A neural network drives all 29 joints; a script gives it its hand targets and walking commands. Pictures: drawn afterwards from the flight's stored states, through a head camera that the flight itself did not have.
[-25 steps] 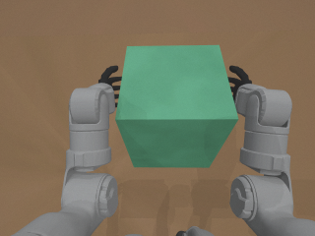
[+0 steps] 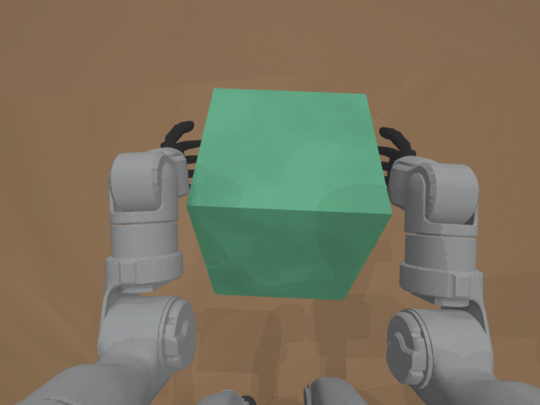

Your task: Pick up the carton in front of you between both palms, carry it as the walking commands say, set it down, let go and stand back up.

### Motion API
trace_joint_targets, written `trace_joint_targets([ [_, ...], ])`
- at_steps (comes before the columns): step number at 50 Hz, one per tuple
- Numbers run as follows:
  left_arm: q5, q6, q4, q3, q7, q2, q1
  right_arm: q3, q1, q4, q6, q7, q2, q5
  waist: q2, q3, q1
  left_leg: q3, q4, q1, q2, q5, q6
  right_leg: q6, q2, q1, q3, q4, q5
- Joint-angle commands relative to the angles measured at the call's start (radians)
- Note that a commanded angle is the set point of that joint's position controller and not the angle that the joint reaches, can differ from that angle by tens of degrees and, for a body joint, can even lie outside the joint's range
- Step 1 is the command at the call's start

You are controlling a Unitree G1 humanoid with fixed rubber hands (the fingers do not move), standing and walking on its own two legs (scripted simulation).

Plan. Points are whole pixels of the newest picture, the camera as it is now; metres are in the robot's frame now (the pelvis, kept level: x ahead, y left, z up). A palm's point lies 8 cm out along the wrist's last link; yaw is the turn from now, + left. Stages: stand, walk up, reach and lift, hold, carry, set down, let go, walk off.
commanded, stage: carry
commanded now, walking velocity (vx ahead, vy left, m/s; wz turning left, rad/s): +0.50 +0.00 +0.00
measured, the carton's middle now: (284, 202) +0.38 -0.02 +0.06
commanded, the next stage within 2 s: none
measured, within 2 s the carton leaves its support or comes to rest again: neither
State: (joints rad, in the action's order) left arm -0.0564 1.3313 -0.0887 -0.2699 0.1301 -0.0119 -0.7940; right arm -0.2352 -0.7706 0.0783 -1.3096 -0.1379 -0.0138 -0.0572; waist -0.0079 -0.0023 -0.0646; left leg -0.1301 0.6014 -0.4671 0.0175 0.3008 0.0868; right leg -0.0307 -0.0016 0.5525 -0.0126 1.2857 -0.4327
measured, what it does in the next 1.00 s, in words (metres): climbs: right foot, then left foot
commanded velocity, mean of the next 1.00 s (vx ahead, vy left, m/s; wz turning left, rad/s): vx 0.50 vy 0.00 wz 0.00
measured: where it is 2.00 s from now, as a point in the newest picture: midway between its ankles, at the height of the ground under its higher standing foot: (264, 157)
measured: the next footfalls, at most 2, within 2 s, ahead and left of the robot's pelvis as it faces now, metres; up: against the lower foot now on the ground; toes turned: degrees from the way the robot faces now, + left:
right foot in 0.28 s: +0.34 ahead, -0.11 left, +0.02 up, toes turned -5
left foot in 0.72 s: +0.59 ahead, +0.09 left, +0.04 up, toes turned +6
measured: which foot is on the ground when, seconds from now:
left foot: down 0.00-0.30, up 0.32-0.70, down 0.72-1.00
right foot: up 0.00-0.26, down 0.28-0.72, up 0.74-1.00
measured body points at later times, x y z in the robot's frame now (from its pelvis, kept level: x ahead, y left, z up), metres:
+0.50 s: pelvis +0.28 -0.04 +0.03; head +0.32 -0.05 +0.47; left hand +0.65 +0.14 +0.16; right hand +0.68 -0.16 +0.16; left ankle +0.27 +0.08 -0.61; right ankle +0.30 -0.11 -0.71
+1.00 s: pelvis +0.56 +0.02 +0.05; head +0.61 +0.02 +0.50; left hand +0.96 +0.14 +0.19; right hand +0.94 -0.16 +0.19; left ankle +0.55 +0.09 -0.69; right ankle +0.63 -0.12 -0.61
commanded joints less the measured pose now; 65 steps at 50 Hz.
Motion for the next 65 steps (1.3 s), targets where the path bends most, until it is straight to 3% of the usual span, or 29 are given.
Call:
trace_joint_targets([
  [1,0.383,-0.039,0.159,0.599,-0.182,1.062,-0.751,0.645,-0.887,-0.238,0.024,0.237,-1.108,0.519,0.096,-0.569,0.009,0.427,-0.17,0.628,-0.284,-0.327,0.149,0.0,-0.04,0.243,0.026,-0.032,0.024],
  [5,0.34,-0.036,0.192,0.613,-0.16,0.999,-0.708,0.653,-0.84,-0.268,0.011,0.236,-1.048,0.513,0.109,-0.546,-0.009,0.345,-0.199,0.635,-0.28,-0.342,0.177,0.023,-0.052,0.276,-0.013,-0.24,0.035],
  [10,0.32,-0.019,0.107,0.628,-0.176,0.965,-0.656,0.64,-0.753,-0.143,-0.004,0.253,-1.0,0.47,0.15,-0.474,-0.011,0.195,-0.168,0.584,-0.224,-0.556,0.113,0.012,0.002,0.126,-0.113,-0.546,0.185],
  [12,0.329,-0.017,0.055,0.622,-0.192,0.971,-0.652,0.624,-0.736,-0.079,-0.004,0.259,-1.0,0.451,0.169,-0.457,0.013,0.132,-0.098,0.543,-0.204,-0.687,0.072,-0.012,0.054,-0.009,-0.176,-0.672,0.185],
  [14,0.342,-0.021,-0.008,0.608,-0.208,0.994,-0.636,0.609,-0.712,-0.017,0.0,0.263,-1.011,0.436,0.11,-0.551,0.094,0.026,0.147,0.376,-0.163,-0.713,-0.007,-0.049,0.06,-0.421,-0.191,-0.792,0.275],
  [15,0.351,-0.025,-0.032,0.6,-0.217,1.004,-0.616,0.602,-0.727,0.002,0.004,0.266,-1.012,0.432,0.008,-0.618,0.134,0.031,0.348,0.176,-0.133,-0.37,-0.043,-0.086,-0.144,-0.649,0.105,-0.809,0.131],
  [16,0.345,-0.04,-0.04,0.587,-0.22,0.996,-0.659,0.59,-0.756,0.004,0.004,0.269,-1.053,0.435,-0.289,-0.626,0.142,0.046,0.587,-0.181,0.046,0.119,-0.079,-0.237,-0.363,-0.852,0.597,-0.892,0.248],
  [17,0.373,-0.044,-0.019,0.599,-0.226,1.026,-0.679,0.594,-0.793,-0.001,0.009,0.265,-1.053,0.429,-0.249,-0.576,0.137,0.146,0.763,-0.329,0.024,0.219,-0.053,-0.273,-0.362,-0.863,0.64,-0.896,0.319],
  [19,0.444,-0.052,0.089,0.64,-0.235,1.095,-0.798,0.584,-0.808,-0.028,0.018,0.247,-1.067,0.423,-0.054,-0.53,0.145,0.162,0.811,-0.384,-0.026,0.153,-0.034,-0.239,-0.31,-0.781,0.446,-0.836,0.492],
  [20,0.477,-0.055,0.141,0.659,-0.237,1.12,-0.846,0.573,-0.802,-0.049,0.021,0.234,-1.069,0.417,-0.028,-0.513,0.133,0.165,0.76,-0.375,-0.046,0.113,-0.034,-0.207,-0.291,-0.731,0.386,-0.846,0.479],
  [22,0.517,-0.055,0.204,0.668,-0.238,1.132,-0.885,0.556,-0.783,-0.085,0.02,0.207,-1.051,0.393,-0.065,-0.528,0.117,0.148,0.69,-0.341,-0.053,0.087,-0.038,-0.177,-0.266,-0.693,0.318,-0.873,0.416],
  [26,0.529,-0.039,0.25,0.667,-0.237,1.093,-0.86,0.561,-0.745,-0.137,0.014,0.171,-0.992,0.353,-0.094,-0.519,0.129,0.105,0.537,-0.381,-0.065,0.069,-0.06,-0.203,-0.261,-0.698,0.235,-0.903,0.428],
  [32,0.473,-0.016,0.117,0.652,-0.248,1.04,-0.751,0.572,-0.682,-0.049,-0.009,0.181,-0.951,0.325,-0.141,-0.439,0.142,-0.005,0.137,-0.211,-0.018,-0.064,-0.051,-0.151,-0.204,-0.639,0.064,-0.87,0.655],
  [34,0.46,-0.019,0.066,0.642,-0.252,1.043,-0.74,0.569,-0.681,-0.003,-0.011,0.196,-0.963,0.334,-0.159,-0.434,0.115,-0.065,0.028,-0.061,0.035,-0.051,-0.029,-0.113,-0.196,-0.597,0.007,-0.79,0.813],
  [36,0.453,-0.023,0.021,0.628,-0.255,1.055,-0.734,0.55,-0.656,0.059,-0.003,0.211,-0.981,0.344,-0.092,-0.542,0.018,-0.059,-0.084,0.366,0.033,-0.121,0.003,-0.03,-0.146,-0.424,-0.096,-0.515,0.817],
  [37,0.445,-0.026,0.004,0.621,-0.257,1.063,-0.737,0.539,-0.644,0.075,0.004,0.219,-0.986,0.349,0.057,-0.621,-0.018,0.315,-0.13,0.604,-0.189,0.053,0.066,0.017,-0.095,-0.192,-0.09,-0.297,0.471],
  [38,0.443,-0.029,0.007,0.616,-0.259,1.086,-0.765,0.536,-0.68,0.073,0.016,0.224,-0.987,0.353,0.312,-0.619,-0.02,0.758,-0.222,0.78,-0.38,-0.142,0.199,0.048,0.078,0.131,-0.054,-0.074,-0.057],
  [39,0.438,-0.035,0.021,0.621,-0.254,1.096,-0.802,0.548,-0.709,0.038,0.02,0.23,-1.024,0.379,0.265,-0.599,-0.014,0.76,-0.189,0.786,-0.376,-0.215,0.234,0.015,0.038,0.243,0.037,0.088,-0.098],
  [41,0.434,-0.045,0.065,0.612,-0.234,1.105,-0.812,0.593,-0.817,-0.075,0.03,0.238,-1.092,0.451,0.084,-0.544,-0.015,0.56,-0.139,0.679,-0.317,-0.358,0.186,-0.007,-0.016,0.281,0.046,0.104,-0.03],
  [42,0.425,-0.048,0.086,0.604,-0.221,1.106,-0.805,0.607,-0.861,-0.127,0.034,0.241,-1.111,0.479,0.071,-0.534,0.0,0.495,-0.151,0.631,-0.298,-0.352,0.158,-0.007,-0.035,0.269,0.048,0.052,0.005],
  [49,0.351,-0.045,0.174,0.613,-0.16,1.018,-0.718,0.646,-0.846,-0.241,0.019,0.244,-1.061,0.521,0.111,-0.533,-0.006,0.34,-0.213,0.612,-0.273,-0.318,0.171,0.028,-0.057,0.279,-0.018,-0.249,0.062],
  [54,0.332,-0.023,0.105,0.624,-0.173,0.97,-0.672,0.629,-0.766,-0.138,-0.001,0.253,-1.001,0.48,0.147,-0.467,-0.011,0.2,-0.177,0.583,-0.222,-0.55,0.112,0.012,-0.002,0.139,-0.113,-0.544,0.202],
  [57,0.345,-0.016,0.024,0.61,-0.196,0.977,-0.663,0.602,-0.739,-0.046,-0.005,0.258,-0.996,0.451,0.151,-0.479,0.045,0.081,0.002,0.503,-0.183,-0.8,0.041,-0.03,0.086,-0.153,-0.217,-0.756,0.234],
  [58,0.35,-0.017,-0.006,0.601,-0.203,0.987,-0.656,0.595,-0.725,-0.017,-0.005,0.26,-1.0,0.444,0.116,-0.549,0.093,0.031,0.141,0.397,-0.164,-0.752,-0.004,-0.049,0.068,-0.399,-0.203,-0.79,0.277],
  [59,0.359,-0.02,-0.03,0.592,-0.212,0.996,-0.637,0.588,-0.743,0.001,-0.002,0.263,-0.999,0.44,0.027,-0.624,0.137,0.037,0.339,0.196,-0.14,-0.413,-0.041,-0.085,-0.124,-0.643,0.069,-0.802,0.132],
  [60,0.35,-0.033,-0.051,0.575,-0.216,0.986,-0.662,0.574,-0.759,0.017,-0.004,0.266,-1.037,0.438,-0.265,-0.638,0.139,0.046,0.579,-0.152,0.035,0.052,-0.079,-0.229,-0.359,-0.839,0.58,-0.885,0.244],
  [61,0.37,-0.037,-0.038,0.582,-0.222,1.014,-0.678,0.574,-0.791,0.022,-0.001,0.264,-1.043,0.432,-0.263,-0.591,0.138,0.14,0.768,-0.316,0.035,0.206,-0.058,-0.277,-0.365,-0.865,0.648,-0.897,0.342],
  [63,0.438,-0.046,0.059,0.62,-0.234,1.088,-0.791,0.566,-0.811,0.003,0.009,0.25,-1.066,0.426,-0.064,-0.539,0.146,0.164,0.822,-0.382,-0.023,0.155,-0.036,-0.244,-0.311,-0.788,0.451,-0.832,0.506],
  [65,0.5,-0.052,0.152,0.648,-0.239,1.133,-0.883,0.545,-0.807,-0.038,0.015,0.226,-1.07,0.412,-0.041,-0.521,0.121,0.165,0.72,-0.353,-0.056,0.093,-0.038,-0.186,-0.271,-0.695,0.344,-0.861,0.429],
])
